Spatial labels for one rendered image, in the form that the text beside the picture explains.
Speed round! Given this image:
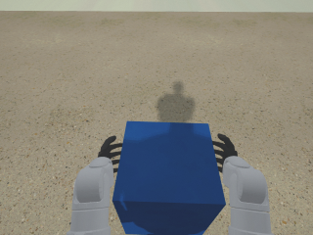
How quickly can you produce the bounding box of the robot right hand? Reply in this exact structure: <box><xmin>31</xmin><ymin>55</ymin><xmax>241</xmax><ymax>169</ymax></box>
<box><xmin>212</xmin><ymin>133</ymin><xmax>238</xmax><ymax>173</ymax></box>

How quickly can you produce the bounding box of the carton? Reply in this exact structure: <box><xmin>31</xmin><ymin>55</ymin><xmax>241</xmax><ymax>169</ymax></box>
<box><xmin>112</xmin><ymin>120</ymin><xmax>226</xmax><ymax>235</ymax></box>

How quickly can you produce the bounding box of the robot left hand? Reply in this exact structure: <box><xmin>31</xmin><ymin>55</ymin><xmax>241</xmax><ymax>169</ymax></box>
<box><xmin>98</xmin><ymin>135</ymin><xmax>123</xmax><ymax>173</ymax></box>

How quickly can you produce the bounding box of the robot left forearm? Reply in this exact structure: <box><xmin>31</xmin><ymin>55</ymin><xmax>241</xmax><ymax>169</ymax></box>
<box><xmin>66</xmin><ymin>157</ymin><xmax>114</xmax><ymax>235</ymax></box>

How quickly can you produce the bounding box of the robot right forearm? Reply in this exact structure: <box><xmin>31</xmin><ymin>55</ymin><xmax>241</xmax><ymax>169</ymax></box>
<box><xmin>222</xmin><ymin>156</ymin><xmax>274</xmax><ymax>235</ymax></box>

